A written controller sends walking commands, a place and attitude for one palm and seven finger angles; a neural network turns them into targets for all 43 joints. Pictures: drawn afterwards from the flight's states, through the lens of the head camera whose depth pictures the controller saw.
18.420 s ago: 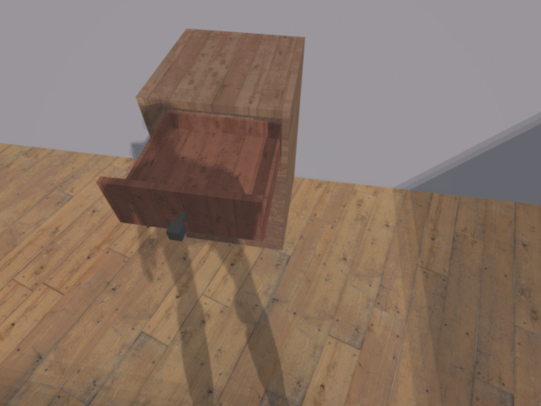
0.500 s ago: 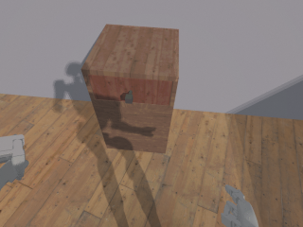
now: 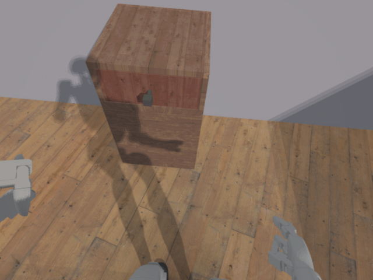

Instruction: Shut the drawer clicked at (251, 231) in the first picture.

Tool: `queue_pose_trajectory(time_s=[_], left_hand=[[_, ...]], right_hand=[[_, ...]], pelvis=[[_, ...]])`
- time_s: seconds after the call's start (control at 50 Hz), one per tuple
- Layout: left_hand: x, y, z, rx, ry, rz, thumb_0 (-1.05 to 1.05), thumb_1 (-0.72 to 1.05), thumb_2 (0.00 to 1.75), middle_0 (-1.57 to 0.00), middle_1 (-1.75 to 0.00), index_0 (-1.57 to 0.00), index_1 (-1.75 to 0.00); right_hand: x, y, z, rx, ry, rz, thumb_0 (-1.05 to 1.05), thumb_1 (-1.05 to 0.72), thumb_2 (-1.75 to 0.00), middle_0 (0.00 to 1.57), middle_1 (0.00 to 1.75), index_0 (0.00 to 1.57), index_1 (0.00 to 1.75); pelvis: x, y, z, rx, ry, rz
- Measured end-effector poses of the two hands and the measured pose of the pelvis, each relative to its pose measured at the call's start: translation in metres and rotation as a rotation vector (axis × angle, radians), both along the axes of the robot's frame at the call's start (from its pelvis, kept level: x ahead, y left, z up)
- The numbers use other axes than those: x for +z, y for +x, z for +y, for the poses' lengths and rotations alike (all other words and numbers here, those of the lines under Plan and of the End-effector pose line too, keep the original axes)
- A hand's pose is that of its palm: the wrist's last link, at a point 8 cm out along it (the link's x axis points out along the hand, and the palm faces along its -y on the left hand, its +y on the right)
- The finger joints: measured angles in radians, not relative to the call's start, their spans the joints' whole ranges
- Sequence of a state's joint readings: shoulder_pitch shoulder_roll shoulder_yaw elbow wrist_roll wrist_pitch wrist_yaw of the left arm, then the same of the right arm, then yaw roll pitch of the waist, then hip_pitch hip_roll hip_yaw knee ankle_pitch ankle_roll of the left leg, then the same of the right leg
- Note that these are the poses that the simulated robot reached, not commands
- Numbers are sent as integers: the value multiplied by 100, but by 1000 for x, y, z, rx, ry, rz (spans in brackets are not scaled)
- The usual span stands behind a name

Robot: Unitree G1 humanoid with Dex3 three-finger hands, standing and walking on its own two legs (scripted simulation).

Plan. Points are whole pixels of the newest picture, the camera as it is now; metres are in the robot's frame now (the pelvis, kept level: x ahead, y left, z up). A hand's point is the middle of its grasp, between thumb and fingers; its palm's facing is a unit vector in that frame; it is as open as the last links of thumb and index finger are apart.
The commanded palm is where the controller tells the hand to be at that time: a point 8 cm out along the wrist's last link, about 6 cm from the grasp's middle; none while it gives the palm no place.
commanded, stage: step back with the hand held close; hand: left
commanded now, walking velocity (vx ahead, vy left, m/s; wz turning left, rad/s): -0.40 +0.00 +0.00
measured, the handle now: (148, 97) +0.73 +0.18 -0.15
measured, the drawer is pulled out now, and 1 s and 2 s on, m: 0.00 0.00 0.00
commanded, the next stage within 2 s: stop stepping back and stand still in 0.24 s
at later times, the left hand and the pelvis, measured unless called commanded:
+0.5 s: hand out of the picture +0.08 +0.22 +0.18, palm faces +0.37 -0.79 -0.50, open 3.3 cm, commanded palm +0.02 +0.27 +0.19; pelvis -0.10 -0.02 +0.00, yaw +3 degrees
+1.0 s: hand out of the picture +0.02 +0.24 +0.18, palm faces +0.44 -0.80 -0.42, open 3.3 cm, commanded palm -0.03 +0.28 +0.19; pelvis -0.15 -0.01 +0.01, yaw +4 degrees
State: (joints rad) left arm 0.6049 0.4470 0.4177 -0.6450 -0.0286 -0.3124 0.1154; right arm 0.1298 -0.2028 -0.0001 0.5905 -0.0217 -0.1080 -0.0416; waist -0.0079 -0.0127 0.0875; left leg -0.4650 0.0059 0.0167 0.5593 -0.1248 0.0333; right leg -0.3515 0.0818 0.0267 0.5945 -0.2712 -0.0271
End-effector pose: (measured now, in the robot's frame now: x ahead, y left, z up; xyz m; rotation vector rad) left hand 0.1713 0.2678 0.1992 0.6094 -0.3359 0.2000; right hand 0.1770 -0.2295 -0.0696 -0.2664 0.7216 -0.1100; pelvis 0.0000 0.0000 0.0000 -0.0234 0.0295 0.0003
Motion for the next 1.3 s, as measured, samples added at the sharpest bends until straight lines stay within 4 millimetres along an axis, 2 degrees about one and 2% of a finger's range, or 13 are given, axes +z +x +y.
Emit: queue_pose_trajectory(time_s=[0.08, 0.18, 0.26, 0.4, 0.5, 0.68, 0.82, 0.92, 1.14, 1.16, 1.2, 1.26, 1.3], left_hand=[[5, -21, -10, 11, 7, 3, 1, 89, 90, -140, -160, -141, -160], [8, -44, -1, 106, -39, -1, 1, 88, 90, -141, -160, -141, -160], [-1, -60, 5, 123, -51, 11, 1, 89, 90, -140, -160, -141, -160], [-5, -98, 1, 120, 20, 36, 1, 89, 90, -140, -160, -141, -160], [-2, -127, -11, 122, -43, 20, 1, 89, 90, -140, -160, -141, -160], [-5, -164, 6, 167, -78, -12, 1, 89, 90, -141, -160, -141, -160], [-4, -182, 3, 210, -88, -39, 1, 89, 90, -141, -160, -141, -160], [-8, -190, 0, 184, -139, -41, 1, 89, 90, -141, -160, -141, -160], [-5, -183, 13, 217, -88, -12, 1, 89, 90, -141, -160, -141, -160], [-14, -177, 14, 209, -89, 18, 1, 89, 90, -141, -160, -141, -160], [-61, -161, 21, 220, -154, 197, 0, 89, 90, -140, -160, -141, -160], [-164, -154, 24, 303, -342, 576, 0, 90, 90, -136, -156, -137, -156], [-230, -167, 10, 340, -449, 839, 0, 90, 90, -132, -152, -132, -152]], right_hand=[[2, -11, -12, -29, 22, 0, 1, -90, -90, 20, 30, 21, 30], [10, -36, -21, -57, -1, 64, 1, -90, -90, 20, 30, 21, 30], [5, -52, -26, -53, -39, 61, 1, -90, -90, 20, 30, 21, 30], [-8, -86, -17, -42, 19, 34, 1, -90, -90, 20, 30, 20, 30], [-10, -117, -13, -32, 55, 57, 1, -90, -90, 20, 30, 21, 30], [2, -164, -12, -47, 8, 33, 1, -90, -90, 20, 30, 21, 30], [-5, -172, -11, -1, 32, 29, 1, -90, -90, 20, 30, 21, 30], [-1, -174, -15, -1, -3, 34, 1, -90, -90, 20, 30, 21, 30], [3, -167, -3, -2, 24, -9, 1, -90, -90, 20, 30, 21, 30], [-1, -165, -2, 18, 35, -2, 1, -90, -90, 20, 30, 21, 30], [-17, -164, -4, 45, 55, 54, 1, -90, -90, 20, 30, 21, 30], [-38, -174, -3, 43, 61, 174, 1, -90, -90, 20, 30, 21, 30], [-44, -188, -2, 28, 60, 243, 1, -90, -90, 20, 30, 20, 30]], pelvis=[[2, -13, -10, 21, 8, 7], [14, -26, -14, 32, 55, 33], [6, -44, -8, 65, 21, 49], [-3, -80, -18, 46, 48, 15], [0, -100, -20, 48, 44, -12], [5, -126, -11, 54, 33, -68], [3, -138, -20, 74, 29, -70], [4, -143, -15, 73, 19, -60], [7, -140, -12, 63, 22, -66], [6, -139, -11, 70, 19, -56], [2, -138, -8, 92, 9, -43], [-2, -138, -3, 110, 14, -43], [-3, -137, -1, 105, 22, -49]])
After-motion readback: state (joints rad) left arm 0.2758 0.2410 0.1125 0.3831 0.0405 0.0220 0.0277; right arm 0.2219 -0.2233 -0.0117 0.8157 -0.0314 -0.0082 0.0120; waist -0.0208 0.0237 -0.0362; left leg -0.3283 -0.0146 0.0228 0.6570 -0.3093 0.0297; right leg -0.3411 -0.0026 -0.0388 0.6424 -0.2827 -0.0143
